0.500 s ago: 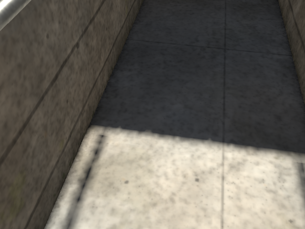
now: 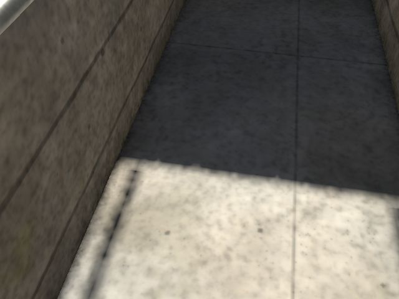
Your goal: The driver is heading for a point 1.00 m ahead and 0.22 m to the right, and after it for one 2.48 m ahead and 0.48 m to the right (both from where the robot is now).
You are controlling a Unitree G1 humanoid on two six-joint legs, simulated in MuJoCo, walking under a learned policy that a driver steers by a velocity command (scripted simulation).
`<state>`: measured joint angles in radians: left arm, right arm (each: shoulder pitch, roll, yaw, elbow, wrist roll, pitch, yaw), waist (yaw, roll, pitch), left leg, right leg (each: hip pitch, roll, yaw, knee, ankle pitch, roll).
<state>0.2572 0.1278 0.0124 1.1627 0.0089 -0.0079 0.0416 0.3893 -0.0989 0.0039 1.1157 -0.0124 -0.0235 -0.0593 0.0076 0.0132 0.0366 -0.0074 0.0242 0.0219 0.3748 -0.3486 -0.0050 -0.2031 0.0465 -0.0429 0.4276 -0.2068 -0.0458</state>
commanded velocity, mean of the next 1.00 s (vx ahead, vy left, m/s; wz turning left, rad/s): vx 0.09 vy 0.00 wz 0.00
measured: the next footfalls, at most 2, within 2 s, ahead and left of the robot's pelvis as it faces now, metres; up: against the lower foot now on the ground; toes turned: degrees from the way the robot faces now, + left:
right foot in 1.00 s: +0.18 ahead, -0.13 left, +0.00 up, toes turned -4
left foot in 1.44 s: +0.40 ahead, +0.03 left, +0.00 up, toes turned +4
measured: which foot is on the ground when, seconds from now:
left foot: down 0.00-1.00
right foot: down 0.00-0.72, up 0.74-0.98, down 1.00-1.00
